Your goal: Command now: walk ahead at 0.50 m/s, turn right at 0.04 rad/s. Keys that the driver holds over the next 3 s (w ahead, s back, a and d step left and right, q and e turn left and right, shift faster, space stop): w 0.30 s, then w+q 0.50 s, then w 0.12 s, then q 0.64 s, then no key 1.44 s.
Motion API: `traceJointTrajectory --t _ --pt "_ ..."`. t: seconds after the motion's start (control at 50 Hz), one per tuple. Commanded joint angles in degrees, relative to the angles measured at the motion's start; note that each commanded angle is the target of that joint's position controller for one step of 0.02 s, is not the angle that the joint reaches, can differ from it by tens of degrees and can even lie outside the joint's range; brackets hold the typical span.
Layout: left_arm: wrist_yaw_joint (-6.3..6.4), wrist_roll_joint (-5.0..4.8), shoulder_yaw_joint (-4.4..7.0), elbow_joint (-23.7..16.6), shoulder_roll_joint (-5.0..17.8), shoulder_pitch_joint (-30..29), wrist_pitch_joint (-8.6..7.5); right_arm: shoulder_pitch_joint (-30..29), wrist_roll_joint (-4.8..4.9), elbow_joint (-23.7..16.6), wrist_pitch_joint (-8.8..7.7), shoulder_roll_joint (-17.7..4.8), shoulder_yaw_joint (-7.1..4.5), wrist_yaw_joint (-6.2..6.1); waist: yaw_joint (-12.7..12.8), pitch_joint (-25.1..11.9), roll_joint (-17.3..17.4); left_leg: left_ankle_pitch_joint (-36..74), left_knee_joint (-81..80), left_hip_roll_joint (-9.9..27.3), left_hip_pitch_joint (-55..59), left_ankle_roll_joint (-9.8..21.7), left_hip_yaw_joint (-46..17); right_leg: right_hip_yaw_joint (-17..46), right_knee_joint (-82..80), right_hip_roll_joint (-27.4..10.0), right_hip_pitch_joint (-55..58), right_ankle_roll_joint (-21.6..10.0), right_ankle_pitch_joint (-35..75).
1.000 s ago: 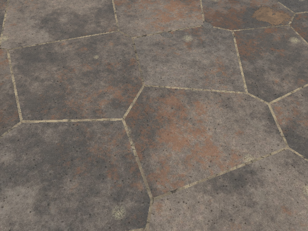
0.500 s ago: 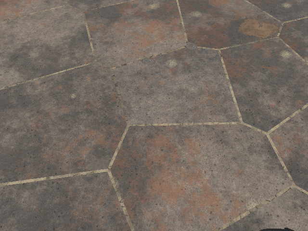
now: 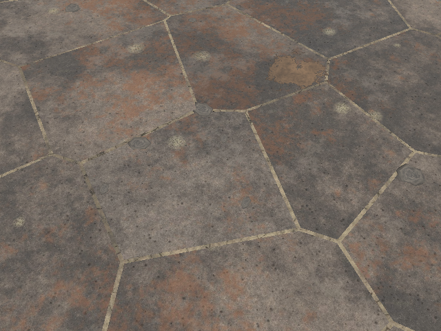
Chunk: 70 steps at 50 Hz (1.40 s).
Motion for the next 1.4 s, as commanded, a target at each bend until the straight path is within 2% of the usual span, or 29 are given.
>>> traceJointTrajectory --t 0.02,0.06,0.1,0.12,0.14,0.16,0.2,0.24,0.32,0.54,0.64,0.66,0.68,0.7,0.72,0.74,0.78,0.82,0.88,0.96,1.08,1.16,1.18,1.2,1.22,1.24,1.26,1.3,1.4 --pt "0.35 -0.23 0.42 -5.11 3.61 -6.11 -0.99 2.01 -0.28 -1.21 -0.42 -9.17 -1.83 -0.52 0.65 2.87 7.17 27.7 -0.68 16.37 -0.85 6.53 -7.22 -1.92 -4.17 1.79 2.2 -1.38 -0.28" --pt "0.76 -0.09 0.76 -4.82 4.35 -4.47 -1.36 1.34 -0.48 -0.68 -0.12 -9.74 -1.96 -0.86 2.12 2.17 7.2 35.69 3.47 17.23 1.58 5.76 -6.78 -2.32 -6.71 3.22 6.04 -3.08 -4.26" --pt "1.62 0.46 1.79 -0.78 5.85 7.23 -2.18 0.27 -0.25 -0.3 0.33 -10.03 -1.95 -1.01 7.45 -3.91 5.62 45.84 17.74 14.87 0.36 4.01 -3.97 -3.65 -12.3 6.32 21.46 -5.54 -4.43" --pt "2.29 1.52 2.86 1.98 8.82 17.11 -2.78 -0.07 0.03 -1.23 0.3 -8.82 -1.46 -1.01 11.05 -10.01 3.26 35.68 30.53 12.53 -8.5 2.88 -2.24 2.47 -12.37 0.53 36.06 -7.97 -5.64" --pt "2.8 2.63 4.59 2.55 15.4 23.6 -2.74 4.47 1.7 -3.61 0.16 -2.83 -0.01 -0.59 10.5 -18.5 -8.76 5.74 52.36 4.46 -27.95 0.07 2.15 27.41 -14.68 -17.11 53.77 -14.55 -10.5" --pt "2.32 -0.01 4.66 2.95 14.2 22.31 -1.82 4.12 0.29 -2.52 0.45 -7.47 -1.42 -0.85 10.05 -18.88 -7.33 -16.63 60.68 1.03 -35.89 0.57 -3.38 40.38 -21.6 -20.15 51.79 -17.05 -11.13" --pt "1.84 -1.06 3.02 1.83 7.61 11.98 -1.84 -3.21 -0.45 -4.09 0.44 -7.35 -1.67 -0.33 6.04 -3.7 -0.73 -7.75 59.22 7.03 -38.3 1.15 -5.46 24.74 -24.87 -14.43 35.71 -13.96 -11.66" --pt "1.94 -1.14 2.16 2.73 4.64 9.6 -2.55 -3.24 -1.27 -3.65 1.5 -5.73 -1.51 0.18 2.75 0.43 -1.96 -4.25 53.22 9.69 -32.99 0.22 -4.74 15.79 -28.6 -9.16 26.39 -10.35 -6.19" --pt "2.0 -1.31 2.63 5.34 6.17 13.36 -4.09 -5.56 -1.55 -3.93 3.06 -4.4 -1.4 1.25 1.61 0.73 -0.68 1.3 49.91 10.4 -34.37 -1.6 -3.08 9.43 -31.83 -7.6 25.68 -11.1 1.48" --pt "3.34 -0.68 2.06 10.01 5.7 21.7 -4.41 -25.26 -1.2 -10.84 2.74 -2.86 -0.18 2.05 6.34 5.14 -0.19 14.02 26.5 7.78 -38.55 0.31 1.36 -4.38 -31.04 -8.43 36.67 -7.63 15.61" --pt "4.26 -0.12 2.71 10.52 8.73 20.43 -3.0 -16.95 -1.61 -9.6 2.46 -5.26 -1.55 1.53 1.75 -1.47 -2.66 1.12 22.26 0.45 -25.71 5.98 6.63 -8.91 -9.83 -9.77 43.21 -5.84 48.96" --pt "4.27 -0.32 2.8 10.09 9.25 19.96 -2.48 -8.93 -2.01 -7.18 2.06 -6.74 -2.5 1.28 -1.67 -5.94 -1.75 2.67 18.37 -0.93 -15.14 7.84 5.84 -10.23 1.79 -8.99 39.21 -4.84 45.57" --pt "4.1 -0.6 2.45 8.14 8.46 19.07 -2.57 0.34 -2.86 -5.1 1.93 -11.31 -4.23 0.57 -5.67 -11.8 2.55 -0.63 16.43 7.21 -0.21 11.5 -5.79 -10.73 18.55 -7.5 26.86 -3.28 29.01" --pt "2.69 -1.38 1.52 4.62 2.81 21.55 -3.09 -0.21 -2.28 -5.85 2.44 -17.38 -5.93 -0.01 -1.69 -16.23 16.89 2.15 12.1 23.98 16.14 21.14 -37.2 -9.4 40.54 5.59 1.29 -0.05 -23.31" --pt "2.59 -0.67 2.54 3.45 7.44 14.76 -3.63 0.11 -0.05 -5.46 3.08 -16.16 -5.73 0.14 -3.48 -16.46 7.97 4.23 7.59 23.77 16.33 21.02 -42.63 3.17 44.6 5.45 -5.53 -0.65 -24.86" --pt "2.29 -1.24 2.25 1.61 6.57 11.1 -4.47 -3.81 0.15 -5.53 3.25 -14.54 -5.36 -0.22 -1.78 -8.44 6.24 7.67 6.61 22.52 9.61 19.04 -33.6 4.09 41.82 1.97 -8.63 -1.04 -19.07" --pt "2.43 -0.54 2.24 1.86 6.1 10.86 -4.38 -8.6 0.18 -6.08 2.97 -9.8 -4.2 -0.47 2.38 -1.61 0.92 17.77 4.18 17.44 -3.34 14.83 -24.54 3.71 32.86 -1.08 -2.98 -0.18 -15.04" --pt "2.13 0.79 2.06 2.04 4.96 13.17 -2.05 -10.01 0.59 -6.26 2.16 -8.06 -3.44 -0.66 5.06 -2.15 2.38 22.02 2.59 14.28 -8.81 13.5 -19.34 3.49 28.06 -1.86 2.61 1.5 -15.04" --pt "1.44 0.98 1.81 1.03 3.78 10.95 -0.4 -7.32 0.57 -5.21 0.97 -9.55 -3.63 -0.54 5.04 -0.97 3.66 23.71 -0.05 12.24 -11.34 12.72 -15.48 1.28 21.59 -2.24 1.95 2.99 -10.8" --pt "1.37 0.42 1.76 -2.1 4.03 1.84 -0.3 -3.14 0.53 -3.96 0.99 -9.52 -3.33 -0.52 2.25 1.87 4.73 35.04 1.03 10.47 -9.24 9.07 -13.18 0.06 10.4 -1.55 -1.09 3.5 -1.65" --pt "2.31 -0.75 1.25 -4.67 4.69 -3.77 -0.77 -0.27 -0.23 -4.03 2.77 -10.49 -3.4 -1.56 -0.31 -0.84 7.59 47.6 10.79 9.63 -2.6 6.09 -14.47 0.19 0.21 4.29 2.31 2.25 0.19" --pt "3.66 -0.53 2.32 -1.34 8.4 8.93 -2.36 -6.45 0.06 -6.41 2.82 -12.28 -4.12 -1.95 6.43 -4.04 7.06 46.18 25.3 7.19 -5.03 2.3 -17.63 2.25 -14.54 5.85 20.18 -0.92 3.27" --pt "4.26 0.32 2.98 -0.68 11.45 15.41 -3.34 -7.09 1.16 -8.45 2.21 -10.18 -3.55 -1.62 8.55 -9.78 2.41 31.99 37.02 4.24 -12.58 0.57 -16.57 8.72 -14.5 -3.52 34.06 -3.24 20.95" --pt "4.11 0.5 3.4 -2.09 15.05 15.85 -2.88 1.87 2.28 -8.86 2.39 -4.35 -2.72 -2.14 4.16 -17.72 -10.39 -22.44 53.92 -4.75 -24.71 -0.66 -9.31 23.16 -7.85 -22.43 48.29 -9.76 55.4" --pt "3.73 -1.33 3.75 -2.91 13.91 15.17 -1.39 6.01 1.3 -7.53 3.62 -8.98 -3.5 -2.93 3.96 -23.97 -9.99 -26.24 62.32 -4.18 -27.81 -0.63 -7.61 31.41 -10.22 -25.54 46.07 -15.46 51.15" --pt "3.78 -1.57 2.55 -4.31 9.05 11.2 -0.7 2.46 -0.09 -6.45 4.83 -10.85 -4.15 -2.8 3.08 -17.17 -2.02 -21.03 64.4 -1.04 -28.73 -1.33 -8.53 25.79 -13.38 -21.4 38.5 -14.44 37.8" --pt "4.04 -1.48 1.51 -4.86 5.89 7.25 -0.28 -1.72 -0.69 -7.28 5.48 -10.54 -4.21 -2.07 2.78 -10.29 -0.61 -17.58 62.27 0.66 -29.52 -2.27 -7.37 18.78 -16.18 -16.84 31.84 -12.2 28.45" --pt "4.71 -0.85 1.26 -5.01 5.83 4.69 0.31 -3.84 -0.98 -8.09 7.17 -8.77 -4.07 -0.69 1.8 -4.84 -4.65 -13.61 59.86 2.65 -28.22 -4.37 -6.12 10.52 -20.36 -11.77 23.89 -10.4 19.31" --pt "4.51 -0.04 2.12 -4.41 7.65 5.46 0.37 -6.01 -0.7 -10.09 9.01 -7.37 -3.46 0.27 1.48 -5.67 -4.88 -10.47 53.15 3.37 -26.64 -5.13 -3.6 4.3 -22.67 -11.76 20.69 -11.64 9.84"
Next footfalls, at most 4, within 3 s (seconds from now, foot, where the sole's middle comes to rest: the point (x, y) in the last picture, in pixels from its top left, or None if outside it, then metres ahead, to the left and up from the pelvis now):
0.12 right None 0.23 -0.11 -0.78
0.66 left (186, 323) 0.51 0.09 -0.78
1.18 right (205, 233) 0.81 0.02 -0.78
1.62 left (161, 288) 0.62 0.16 -0.78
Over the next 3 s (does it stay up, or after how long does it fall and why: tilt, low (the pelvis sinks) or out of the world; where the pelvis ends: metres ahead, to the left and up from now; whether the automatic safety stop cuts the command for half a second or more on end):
stays up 0.65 0.05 0.00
